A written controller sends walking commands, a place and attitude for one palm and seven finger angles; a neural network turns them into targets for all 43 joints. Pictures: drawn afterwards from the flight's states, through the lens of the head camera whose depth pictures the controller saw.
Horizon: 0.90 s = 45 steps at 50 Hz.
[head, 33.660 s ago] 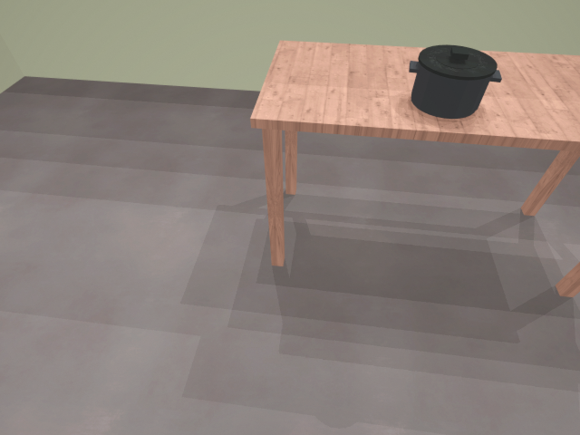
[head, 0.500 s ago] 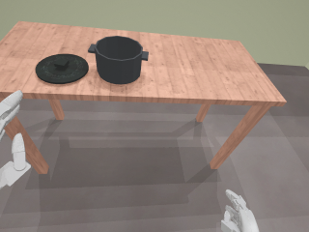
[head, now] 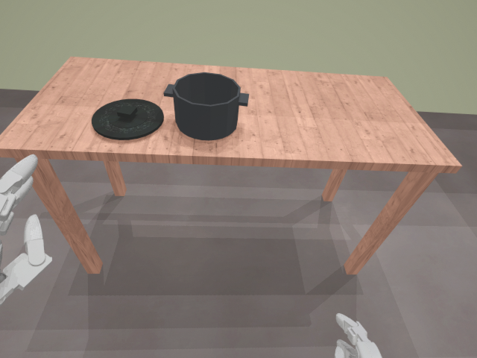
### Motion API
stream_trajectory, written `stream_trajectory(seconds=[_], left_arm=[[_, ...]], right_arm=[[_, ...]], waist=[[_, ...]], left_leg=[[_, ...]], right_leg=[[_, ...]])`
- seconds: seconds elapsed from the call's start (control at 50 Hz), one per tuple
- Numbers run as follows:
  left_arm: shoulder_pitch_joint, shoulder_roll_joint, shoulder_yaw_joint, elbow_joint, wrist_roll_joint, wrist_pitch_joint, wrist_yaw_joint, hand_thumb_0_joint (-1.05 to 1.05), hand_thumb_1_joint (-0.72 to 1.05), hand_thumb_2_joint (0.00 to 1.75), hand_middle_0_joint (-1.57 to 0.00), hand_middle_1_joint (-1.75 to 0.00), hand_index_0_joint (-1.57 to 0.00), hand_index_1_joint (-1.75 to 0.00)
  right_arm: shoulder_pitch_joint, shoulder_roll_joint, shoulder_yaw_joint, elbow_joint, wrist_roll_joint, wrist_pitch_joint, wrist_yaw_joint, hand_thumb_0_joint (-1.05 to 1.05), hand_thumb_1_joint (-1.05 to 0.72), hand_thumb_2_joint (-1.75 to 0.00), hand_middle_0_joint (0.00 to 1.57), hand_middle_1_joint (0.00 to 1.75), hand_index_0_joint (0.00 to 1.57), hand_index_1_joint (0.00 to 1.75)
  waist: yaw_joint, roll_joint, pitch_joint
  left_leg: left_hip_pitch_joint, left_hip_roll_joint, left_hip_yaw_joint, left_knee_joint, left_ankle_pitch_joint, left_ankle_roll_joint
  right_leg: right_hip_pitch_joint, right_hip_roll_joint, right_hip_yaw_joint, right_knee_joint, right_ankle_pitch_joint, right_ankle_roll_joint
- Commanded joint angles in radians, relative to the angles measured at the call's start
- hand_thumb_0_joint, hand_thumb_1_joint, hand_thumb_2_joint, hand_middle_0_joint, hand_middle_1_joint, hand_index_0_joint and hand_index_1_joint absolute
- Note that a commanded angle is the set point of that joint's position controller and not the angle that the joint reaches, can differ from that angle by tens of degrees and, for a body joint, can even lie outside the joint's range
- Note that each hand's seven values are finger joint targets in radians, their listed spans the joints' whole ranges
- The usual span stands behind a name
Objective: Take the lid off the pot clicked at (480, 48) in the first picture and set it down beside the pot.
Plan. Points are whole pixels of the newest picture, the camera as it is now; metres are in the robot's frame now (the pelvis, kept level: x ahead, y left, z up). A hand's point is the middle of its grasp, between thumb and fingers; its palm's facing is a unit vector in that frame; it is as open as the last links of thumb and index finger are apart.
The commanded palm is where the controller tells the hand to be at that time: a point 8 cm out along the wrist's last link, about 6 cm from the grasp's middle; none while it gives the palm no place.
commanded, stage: let the arm hang, fingers relaxed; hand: left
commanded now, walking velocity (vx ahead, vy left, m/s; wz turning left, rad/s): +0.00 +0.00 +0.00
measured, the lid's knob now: (127, 111) +0.74 +0.35 +0.00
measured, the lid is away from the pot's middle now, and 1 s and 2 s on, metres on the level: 0.23 0.23 0.23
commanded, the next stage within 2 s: look to check the result in 1.14 s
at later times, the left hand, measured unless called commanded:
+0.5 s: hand out of the picture +0.01 +0.19 -0.18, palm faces +0.05 -0.98 -0.20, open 7.1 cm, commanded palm none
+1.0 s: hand out of the picture +0.06 +0.16 -0.17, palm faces +0.05 -0.98 -0.20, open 7.3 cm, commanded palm none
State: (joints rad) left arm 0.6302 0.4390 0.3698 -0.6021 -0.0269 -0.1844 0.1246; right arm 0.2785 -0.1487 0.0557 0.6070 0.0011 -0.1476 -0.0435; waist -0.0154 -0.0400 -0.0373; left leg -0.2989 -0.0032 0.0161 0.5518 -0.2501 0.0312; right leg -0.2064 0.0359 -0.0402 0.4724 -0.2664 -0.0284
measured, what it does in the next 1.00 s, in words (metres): shifts its weight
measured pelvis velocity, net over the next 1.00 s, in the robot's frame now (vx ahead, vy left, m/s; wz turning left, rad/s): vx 0.05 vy -0.01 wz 0.03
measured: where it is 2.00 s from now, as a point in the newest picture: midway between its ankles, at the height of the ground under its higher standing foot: outside the picture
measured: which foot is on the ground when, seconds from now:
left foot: down 0.00-1.00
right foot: down 0.00-1.00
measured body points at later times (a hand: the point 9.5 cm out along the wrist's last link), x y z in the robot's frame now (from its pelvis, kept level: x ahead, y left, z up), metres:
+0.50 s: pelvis +0.04 -0.01 +0.00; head +0.07 +0.02 +0.45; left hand +0.01 +0.24 -0.16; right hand +0.03 -0.24 -0.14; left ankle +0.03 +0.10 -0.73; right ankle -0.01 -0.10 -0.73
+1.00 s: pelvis +0.05 -0.01 +0.00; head +0.07 -0.01 +0.45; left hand +0.06 +0.21 -0.16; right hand +0.04 -0.22 -0.16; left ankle +0.03 +0.10 -0.73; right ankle -0.01 -0.10 -0.73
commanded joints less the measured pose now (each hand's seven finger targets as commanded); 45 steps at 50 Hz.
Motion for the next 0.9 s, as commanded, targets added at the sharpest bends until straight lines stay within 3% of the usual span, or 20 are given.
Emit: stream_trajectory(seconds=[0.0, 0.02, 0.04, 0.06, 0.08, 0.12, 0.14, 0.18, 0.22, 0.24, 0.28, 0.32, 0.34, 0.38, 0.42, 0.48, 0.54, 0.7, 0.72, 0.88], left_arm=[[-0.101, 0.105, 0.090, -0.131, -0.013, -0.064, 0.014, 0.00, 0.90, 0.90, -0.20, -0.30, -0.20, -0.30], [-0.201, -0.082, -0.291, 0.675, 0.079, 0.066, -0.089, 0.00, 0.90, 0.90, -0.20, -0.30, -0.20, -0.30], [-0.189, -0.098, -0.239, 0.695, 0.096, 0.154, -0.105, 0.00, 0.90, 0.90, -0.20, -0.30, -0.20, -0.30], [-0.195, -0.126, -0.248, 0.727, 0.084, 0.175, -0.108, 0.00, 0.90, 0.90, -0.20, -0.30, -0.20, -0.30], [-0.224, -0.132, -0.257, 0.773, 0.080, 0.181, -0.111, 0.00, 0.90, 0.90, -0.20, -0.30, -0.20, -0.30], [-0.298, -0.118, -0.264, 0.883, 0.078, 0.187, -0.110, 0.00, 0.90, 0.90, -0.20, -0.30, -0.20, -0.30], [-0.336, -0.113, -0.270, 0.939, 0.073, 0.192, -0.109, 0.00, 0.90, 0.90, -0.20, -0.30, -0.20, -0.30], [-0.385, -0.113, -0.283, 1.058, 0.063, 0.203, -0.107, 0.00, 0.90, 0.90, -0.20, -0.30, -0.20, -0.30], [-0.380, -0.114, -0.294, 1.180, 0.052, 0.204, -0.108, 0.00, 0.90, 0.90, -0.20, -0.30, -0.20, -0.30], [-0.368, -0.113, -0.299, 1.242, 0.048, 0.199, -0.109, 0.00, 0.90, 0.90, -0.20, -0.30, -0.20, -0.30], [-0.327, -0.107, -0.308, 1.354, 0.042, 0.188, -0.109, 0.00, 0.90, 0.90, -0.20, -0.30, -0.20, -0.30], [-0.305, -0.120, -0.307, 1.429, 0.042, 0.180, -0.104, 0.00, 0.90, 0.90, -0.20, -0.30, -0.20, -0.30], [-0.294, -0.130, -0.305, 1.453, 0.042, 0.175, -0.101, 0.00, 0.90, 0.90, -0.20, -0.30, -0.20, -0.30], [-0.302, -0.121, -0.315, 1.498, 0.036, 0.171, -0.098, 0.00, 0.90, 0.90, -0.20, -0.30, -0.20, -0.30], [-0.308, -0.135, -0.326, 1.531, 0.036, 0.172, -0.094, 0.00, 0.90, 0.90, -0.20, -0.30, -0.20, -0.30], [-0.306, -0.160, -0.339, 1.584, 0.032, 0.176, -0.090, 0.00, 0.90, 0.90, -0.20, -0.30, -0.20, -0.30], [-0.285, -0.176, -0.348, 1.626, 0.032, 0.177, -0.084, 0.00, 0.90, 0.90, -0.20, -0.30, -0.20, -0.30], [-0.270, -0.209, -0.350, 1.674, 0.030, 0.172, -0.072, 0.00, 0.90, 0.90, -0.20, -0.30, -0.20, -0.30], [-0.275, -0.211, -0.349, 1.674, 0.032, 0.173, -0.070, 0.00, 0.90, 0.90, -0.20, -0.30, -0.20, -0.30], [-0.285, -0.218, -0.341, 1.686, 0.030, 0.174, -0.070, 0.00, 0.90, 0.90, -0.20, -0.30, -0.20, -0.30]], right_arm=[[-0.122, -0.168, -0.096, -0.127, 0.003, -0.049, -0.024, 0.00, -0.90, -0.90, 0.20, 0.30, 0.20, 0.30], [-0.086, -0.268, -0.167, 0.116, 0.003, -0.100, 0.059, 0.00, -0.90, -0.90, 0.20, 0.30, 0.20, 0.30], [-0.010, -0.231, -0.166, 0.114, 0.002, -0.002, 0.065, 0.00, -0.90, -0.90, 0.20, 0.30, 0.20, 0.30], [0.007, -0.187, -0.148, 0.087, 0.003, 0.054, 0.060, 0.00, -0.90, -0.90, 0.20, 0.30, 0.20, 0.30], [-0.005, -0.178, -0.136, 0.070, -0.003, 0.077, 0.057, 0.00, -0.90, -0.90, 0.20, 0.30, 0.20, 0.30], [-0.007, -0.169, -0.132, 0.069, -0.020, 0.097, 0.053, 0.00, -0.90, -0.90, 0.20, 0.30, 0.20, 0.30], [-0.011, -0.179, -0.135, 0.078, -0.028, 0.104, 0.048, 0.00, -0.90, -0.90, 0.20, 0.30, 0.20, 0.30], [-0.020, -0.182, -0.130, 0.099, -0.038, 0.120, 0.037, 0.00, -0.90, -0.90, 0.20, 0.30, 0.20, 0.30], [-0.020, -0.209, -0.123, 0.128, -0.040, 0.120, 0.025, 0.00, -0.90, -0.90, 0.20, 0.30, 0.20, 0.30], [-0.020, -0.221, -0.123, 0.151, -0.036, 0.116, 0.018, 0.00, -0.90, -0.90, 0.20, 0.30, 0.20, 0.30], [-0.016, -0.208, -0.115, 0.193, -0.025, 0.113, 0.012, 0.00, -0.90, -0.90, 0.20, 0.30, 0.20, 0.30], [-0.004, -0.160, -0.112, 0.228, -0.017, 0.116, 0.007, 0.00, -0.90, -0.90, 0.20, 0.30, 0.20, 0.30], [0.016, -0.142, -0.113, 0.247, -0.017, 0.118, 0.005, 0.00, -0.90, -0.90, 0.20, 0.30, 0.20, 0.30], [0.048, -0.116, -0.109, 0.283, -0.014, 0.123, 0.006, 0.00, -0.90, -0.90, 0.20, 0.30, 0.20, 0.30], [0.067, -0.098, -0.108, 0.311, -0.011, 0.132, 0.006, 0.00, -0.90, -0.90, 0.20, 0.30, 0.20, 0.30], [0.095, -0.092, -0.104, 0.359, -0.010, 0.138, 0.004, 0.00, -0.90, -0.90, 0.20, 0.30, 0.20, 0.30], [0.106, -0.084, -0.102, 0.389, -0.009, 0.141, 0.001, 0.00, -0.90, -0.90, 0.20, 0.30, 0.20, 0.30], [0.113, -0.061, -0.101, 0.448, -0.006, 0.139, -0.005, 0.00, -0.90, -0.90, 0.20, 0.30, 0.20, 0.30], [0.112, -0.052, -0.101, 0.456, -0.006, 0.139, -0.005, 0.00, -0.90, -0.90, 0.20, 0.30, 0.20, 0.30], [0.102, -0.040, -0.100, 0.473, -0.010, 0.139, -0.008, 0.00, -0.90, -0.90, 0.20, 0.30, 0.20, 0.30]], waist=[[-0.015, -0.024, -0.003], [-0.072, -0.048, -0.014], [-0.055, -0.045, -0.048], [-0.032, -0.093, -0.065], [-0.020, -0.141, -0.053], [-0.017, -0.190, -0.029], [-0.020, -0.136, 0.002], [-0.016, 0.027, 0.080], [0.011, 0.164, 0.100], [0.025, 0.199, 0.082], [0.041, 0.206, 0.016], [0.032, 0.140, -0.007], [0.023, 0.168, -0.039], [0.009, 0.142, -0.058], [0.001, 0.059, -0.013], [-0.002, 0.080, 0.034], [0.001, 0.055, 0.061], [0.003, 0.008, 0.055], [0.004, 0.015, 0.085], [0.007, 0.061, 0.109]], left_leg=[[0.019, 0.041, -0.069, -0.028, -0.136, 0.015], [-0.008, 0.084, -0.061, 0.150, 0.079, -0.005], [0.045, 0.079, -0.071, 0.139, 0.154, -0.014], [-0.005, 0.073, -0.091, 0.143, 0.157, 0.005], [-0.039, 0.063, -0.107, 0.140, 0.124, 0.020], [-0.070, 0.036, -0.098, 0.157, 0.148, 0.030], [-0.053, 0.043, -0.106, 0.137, 0.183, 0.036], [-0.048, 0.088, -0.200, 0.009, 0.232, 0.063], [-0.079, 0.167, -0.337, -0.148, 0.262, 0.107], [-0.068, 0.180, -0.340, -0.173, 0.303, 0.117], [-0.036, 0.147, -0.246, -0.135, 0.356, 0.089], [-0.014, 0.097, -0.153, -0.078, 0.309, 0.047], [0.015, 0.086, -0.128, -0.061, 0.273, 0.037], [0.037, 0.072, -0.102, -0.043, 0.220, 0.025], [0.042, 0.071, -0.099, -0.056, 0.173, 0.024], [0.054, 0.084, -0.114, -0.092, 0.180, 0.032], [0.062, 0.090, -0.116, -0.112, 0.184, 0.036], [0.109, 0.092, -0.098, -0.113, 0.267, 0.035], [0.098, 0.090, -0.097, -0.119, 0.264, 0.034], [0.087, 0.086, -0.089, -0.128, 0.249, 0.027]], right_leg=[[-0.059, -0.160, 0.253, -0.208, -0.193, -0.057], [-0.131, -0.252, 0.117, -0.048, 0.062, -0.080], [-0.159, -0.221, 0.092, 0.024, 0.149, -0.089], [-0.123, -0.186, 0.060, 0.050, 0.112, -0.087], [-0.118, -0.180, 0.066, 0.051, 0.049, -0.082], [-0.088, -0.203, 0.104, 0.048, 0.088, -0.097], [-0.109, -0.209, 0.111, 0.066, 0.123, -0.100], [-0.144, -0.137, 0.069, 0.129, 0.096, -0.061], [-0.096, -0.055, 0.029, 0.202, 0.023, -0.005], [-0.062, -0.044, 0.038, 0.197, 0.001, -0.001], [0.038, -0.061, 0.061, 0.108, 0.065, -0.007], [0.094, -0.105, 0.087, 0.028, 0.200, -0.030], [0.108, -0.133, 0.110, 0.002, 0.237, -0.045], [0.126, -0.162, 0.123, -0.029, 0.261, -0.064], [0.096, -0.157, 0.113, -0.067, 0.228, -0.060], [0.071, -0.142, 0.082, -0.079, 0.196, -0.047], [0.066, -0.133, 0.067, -0.091, 0.185, -0.038], [0.085, -0.133, 0.059, -0.095, 0.258, -0.028], [0.072, -0.133, 0.058, -0.093, 0.254, -0.029], [0.083, -0.134, 0.070, -0.100, 0.257, -0.031]])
